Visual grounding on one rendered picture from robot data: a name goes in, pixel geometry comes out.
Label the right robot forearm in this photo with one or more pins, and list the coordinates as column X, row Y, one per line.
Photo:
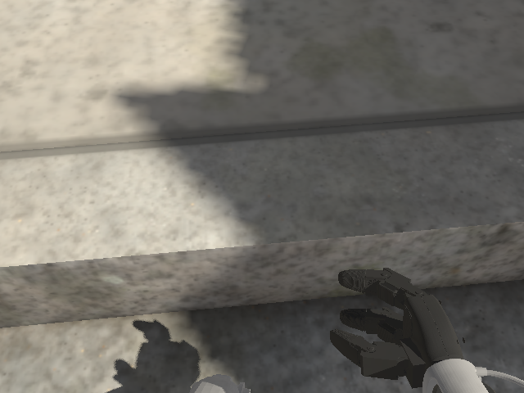
column 453, row 376

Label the robot right hand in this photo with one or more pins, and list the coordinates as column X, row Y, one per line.
column 411, row 343

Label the left robot thigh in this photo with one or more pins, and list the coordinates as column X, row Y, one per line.
column 219, row 385

